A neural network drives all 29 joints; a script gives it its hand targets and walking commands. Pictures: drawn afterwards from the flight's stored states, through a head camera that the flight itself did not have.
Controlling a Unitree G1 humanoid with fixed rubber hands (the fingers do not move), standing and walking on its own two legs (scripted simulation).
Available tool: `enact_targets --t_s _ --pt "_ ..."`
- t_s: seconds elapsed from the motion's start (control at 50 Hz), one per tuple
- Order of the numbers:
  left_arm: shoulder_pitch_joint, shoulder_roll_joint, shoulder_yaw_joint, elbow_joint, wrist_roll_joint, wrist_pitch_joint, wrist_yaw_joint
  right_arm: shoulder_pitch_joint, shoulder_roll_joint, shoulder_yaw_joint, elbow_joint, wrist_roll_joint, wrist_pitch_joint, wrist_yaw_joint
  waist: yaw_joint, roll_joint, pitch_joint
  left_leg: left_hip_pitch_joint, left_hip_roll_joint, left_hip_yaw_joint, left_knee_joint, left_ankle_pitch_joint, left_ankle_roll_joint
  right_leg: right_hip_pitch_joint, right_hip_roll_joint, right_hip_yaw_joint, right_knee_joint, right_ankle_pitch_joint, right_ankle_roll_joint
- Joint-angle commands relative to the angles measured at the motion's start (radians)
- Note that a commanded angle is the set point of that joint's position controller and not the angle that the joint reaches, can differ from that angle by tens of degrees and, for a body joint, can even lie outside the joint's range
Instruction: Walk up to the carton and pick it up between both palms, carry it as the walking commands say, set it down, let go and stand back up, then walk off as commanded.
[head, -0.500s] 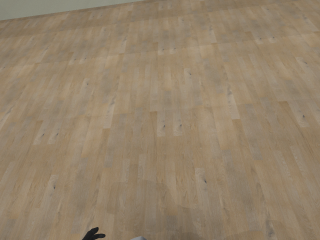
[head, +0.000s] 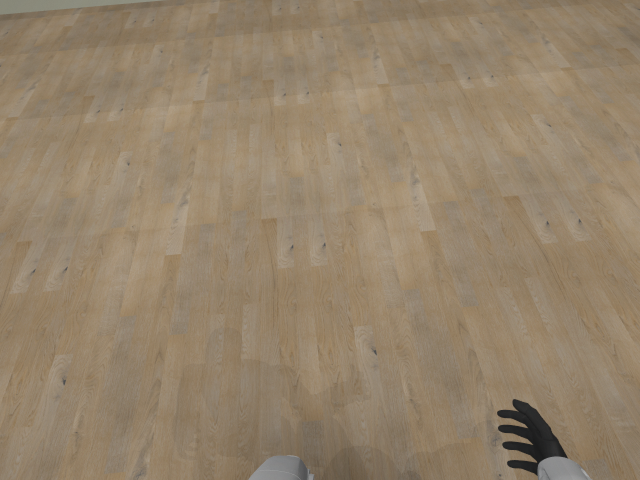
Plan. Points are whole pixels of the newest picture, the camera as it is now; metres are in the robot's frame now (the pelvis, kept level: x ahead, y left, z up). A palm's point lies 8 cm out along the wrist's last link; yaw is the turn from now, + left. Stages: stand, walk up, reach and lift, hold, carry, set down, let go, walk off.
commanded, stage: walk up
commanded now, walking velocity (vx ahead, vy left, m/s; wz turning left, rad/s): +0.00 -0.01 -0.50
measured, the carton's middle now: out of the picture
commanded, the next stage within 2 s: none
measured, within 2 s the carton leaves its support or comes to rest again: neither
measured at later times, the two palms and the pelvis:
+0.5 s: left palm (157, 458) +0.13 +0.27 -0.13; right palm out of the picture -0.08 -0.22 -0.12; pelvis -0.03 +0.05 +0.00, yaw -19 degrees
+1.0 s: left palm (201, 479) +0.12 +0.20 -0.10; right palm out of the picture +0.04 -0.35 -0.14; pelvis +0.06 -0.06 +0.00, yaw -34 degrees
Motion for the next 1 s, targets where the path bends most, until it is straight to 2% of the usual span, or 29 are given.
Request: enact_targets --t_s 0.0,0.02,0.04,0.06,0.08,0.1,0.12,0.18,0.22,0.24,0.34,0.38,0.44,0.48,0.5,0.54,0.56,0.58,0.6,0.62,0.66,0.74,0.76,0.78,0.8,0.82,0.88,0.96,0.98 --pt "-0.086 0.201 0.051 -0.097 0.002 0.000 -0.006 0.156 -0.097 -0.021 -0.029 0.006 -0.048 -0.022 -0.119 -0.075 -0.188 0.349 0.044 -0.027 -0.448 0.172 0.060 -0.119 -0.160 0.225 0.024 0.162 -0.021" --pt "-0.054 0.126 0.035 -0.123 -0.007 0.001 -0.012 0.227 -0.183 -0.047 -0.009 -0.007 -0.049 -0.028 -0.141 0.205 -0.227 0.470 0.280 -0.262 -0.585 0.113 0.126 -0.296 -0.037 0.103 0.228 -0.140 0.034" --pt "-0.044 0.091 0.019 -0.137 -0.004 0.000 -0.008 0.201 -0.249 -0.056 -0.014 -0.012 -0.040 -0.034 -0.108 0.427 -0.201 0.429 0.479 -0.421 -0.575 0.283 0.198 -0.426 0.012 0.032 0.470 -0.365 0.077" --pt "-0.076 0.127 0.039 -0.111 0.010 0.008 -0.008 0.145 -0.208 -0.042 -0.036 -0.008 -0.044 -0.028 -0.079 0.194 -0.135 0.251 0.446 -0.341 -0.561 0.262 0.220 -0.316 -0.055 0.043 0.623 -0.349 0.085" --pt "-0.021 0.099 0.037 -0.091 0.019 0.007 -0.017 0.095 -0.180 -0.031 -0.049 -0.008 -0.048 -0.026 -0.043 0.217 -0.137 0.265 0.416 -0.236 -0.565 0.278 0.196 -0.308 -0.052 0.008 0.645 -0.282 0.094" --pt "0.035 0.115 0.044 -0.063 0.019 0.013 -0.018 0.015 -0.138 -0.021 -0.061 0.000 -0.047 -0.030 -0.022 0.180 -0.116 0.261 0.382 -0.172 -0.570 0.326 0.225 -0.294 -0.061 -0.004 0.706 -0.263 0.101" --pt "-0.017 0.129 0.046 -0.071 0.020 0.019 -0.021 0.061 -0.121 -0.012 -0.055 0.004 -0.054 -0.027 -0.033 0.093 -0.079 0.215 0.329 -0.150 -0.577 0.299 0.181 -0.280 -0.077 -0.006 0.716 -0.250 0.098" --pt "-0.065 0.116 0.051 -0.070 0.016 0.027 -0.036 0.104 -0.110 -0.009 -0.059 0.004 -0.061 -0.028 -0.051 0.091 -0.058 0.177 0.272 -0.102 -0.599 0.284 0.153 -0.272 -0.066 -0.035 0.774 -0.168 0.122" --pt "-0.047 0.133 0.054 -0.048 0.037 0.033 -0.043 0.152 -0.149 -0.044 -0.001 -0.017 -0.062 -0.026 -0.049 0.069 -0.030 0.261 0.281 -0.015 -0.526 0.484 0.159 -0.322 -0.095 -0.049 0.645 -0.176 0.141" --pt "-0.045 0.117 0.049 -0.053 0.032 0.038 -0.042 0.153 -0.152 -0.047 0.015 -0.021 -0.060 -0.019 -0.055 0.168 -0.024 0.253 0.272 0.044 -0.519 0.496 0.161 -0.271 -0.099 -0.069 0.626 -0.186 0.147" --pt "-0.120 0.091 0.039 -0.082 0.029 0.042 -0.048 0.231 -0.142 -0.052 0.041 -0.032 -0.068 -0.014 -0.086 0.201 -0.018 0.247 0.298 0.022 -0.546 0.388 0.117 -0.251 -0.117 -0.089 0.504 -0.175 0.124" --pt "-0.142 0.077 0.026 -0.088 0.010 0.039 -0.050 0.177 -0.165 -0.057 0.033 -0.023 -0.068 -0.013 -0.082 0.247 -0.035 0.239 0.330 0.034 -0.551 0.336 0.176 -0.219 -0.110 -0.073 0.443 -0.174 0.099" --pt "-0.178 0.083 0.028 -0.121 -0.002 0.026 -0.053 0.160 -0.202 -0.076 0.015 -0.028 -0.074 -0.009 -0.090 0.222 -0.063 0.233 0.406 0.047 -0.553 0.258 0.204 -0.151 -0.161 -0.058 0.316 -0.198 0.084" --pt "-0.218 0.062 0.024 -0.137 0.005 0.013 -0.057 0.233 -0.194 -0.069 0.023 -0.041 -0.069 -0.005 -0.121 0.106 -0.074 0.242 0.399 0.041 -0.507 0.399 0.212 -0.117 -0.129 -0.118 0.233 -0.242 0.070" --pt "-0.196 0.064 0.023 -0.136 0.000 0.018 -0.054 0.250 -0.193 -0.063 0.035 -0.040 -0.067 -0.002 -0.111 0.124 -0.095 0.260 0.427 0.051 -0.478 0.403 0.208 -0.095 -0.149 -0.099 0.167 -0.220 0.070" --pt "-0.042 0.101 0.033 -0.112 0.007 0.004 -0.071 0.224 -0.201 -0.067 0.038 -0.043 -0.068 0.017 -0.049 0.064 -0.182 0.132 0.409 0.051 -0.530 -0.303 0.152 0.112 -0.123 -0.198 0.092 -0.215 0.007" --pt "0.051 0.128 0.052 -0.080 0.007 -0.001 -0.069 0.096 -0.194 -0.064 0.015 -0.045 -0.063 0.023 0.028 -0.034 -0.144 -0.040 0.348 0.108 -0.413 -0.368 0.098 0.270 -0.130 -0.179 0.044 -0.211 -0.007" --pt "0.204 0.227 0.073 -0.031 0.014 -0.019 -0.048 0.034 -0.129 -0.043 -0.048 -0.040 -0.066 0.033 0.119 -0.344 -0.160 -0.244 0.126 0.272 -0.045 -0.313 0.021 0.435 -0.224 0.067 -0.210 -0.405 -0.063" --pt "0.183 0.310 0.093 -0.033 0.028 -0.038 -0.028 0.041 -0.058 -0.020 -0.099 -0.040 -0.080 0.053 0.097 -0.480 -0.130 -0.450 0.051 0.133 0.278 -0.146 0.031 0.420 -0.388 0.497 -0.300 -0.592 -0.101" --pt "0.157 0.278 0.072 -0.043 0.011 -0.043 -0.026 -0.037 -0.071 -0.030 -0.111 -0.041 -0.089 0.056 0.065 -0.265 -0.074 -0.499 0.126 0.043 0.291 -0.062 0.039 0.375 -0.452 0.506 -0.341 -0.624 -0.145" --pt "0.064 0.237 0.080 -0.027 0.021 -0.069 -0.023 -0.003 -0.105 -0.034 -0.037 -0.059 -0.102 0.074 0.007 -0.219 0.019 -0.419 0.163 0.006 0.265 0.051 0.013 0.273 -0.393 0.449 -0.359 -0.526 -0.123" --pt "0.112 0.192 0.063 0.004 -0.005 -0.112 -0.013 0.037 -0.108 -0.045 0.022 -0.051 -0.097 0.083 -0.018 0.011 -0.046 -0.404 0.122 0.042 0.273 0.225 0.021 0.355 -0.300 0.257 -0.286 -0.041 -0.098" --pt "0.125 0.206 0.058 0.005 -0.008 -0.114 -0.007 0.040 -0.114 -0.056 0.031 -0.052 -0.083 0.077 -0.015 0.056 -0.006 -0.388 0.129 0.035 0.263 0.234 0.002 0.331 -0.331 0.234 -0.219 0.352 -0.075" --pt "0.154 0.212 0.052 0.022 -0.012 -0.126 -0.004 0.040 -0.110 -0.060 0.051 -0.044 -0.075 0.074 -0.020 0.075 -0.013 -0.402 0.107 0.062 0.286 0.232 0.010 0.344 -0.334 0.223 -0.202 0.488 -0.050" --pt "0.164 0.204 0.062 0.016 -0.005 -0.122 0.006 0.110 -0.121 -0.061 0.078 -0.034 -0.063 0.055 -0.040 0.013 -0.001 -0.358 0.086 0.055 0.314 0.261 0.011 0.329 -0.332 0.152 -0.102 0.931 0.020" --pt "0.197 0.214 0.067 0.037 -0.001 -0.115 0.032 0.158 -0.105 -0.056 0.068 -0.033 -0.054 0.049 -0.035 -0.006 0.024 -0.349 0.079 0.028 0.322 0.256 0.026 0.326 -0.360 0.157 -0.069 1.080 0.011" --pt "0.210 0.148 0.034 0.051 -0.002 -0.115 0.009 0.038 -0.079 -0.050 0.039 -0.028 -0.053 0.065 -0.028 -0.143 0.024 -0.344 0.103 0.056 0.266 0.334 0.024 0.221 -0.301 0.163 -0.208 0.500 -0.052" --pt "0.248 0.113 0.031 0.083 0.006 -0.107 0.013 -0.113 -0.042 -0.028 -0.042 -0.030 -0.068 0.081 0.024 -0.252 0.075 -0.298 0.110 0.068 0.073 0.366 0.019 0.182 -0.278 0.195 -0.326 0.131 -0.085" --pt "0.256 0.117 0.025 0.068 -0.001 -0.108 0.012 -0.142 -0.040 -0.013 -0.070 -0.025 -0.076 0.083 0.040 -0.260 0.107 -0.305 0.088 0.099 0.006 0.355 0.010 0.177 -0.274 0.181 -0.331 0.201 -0.089"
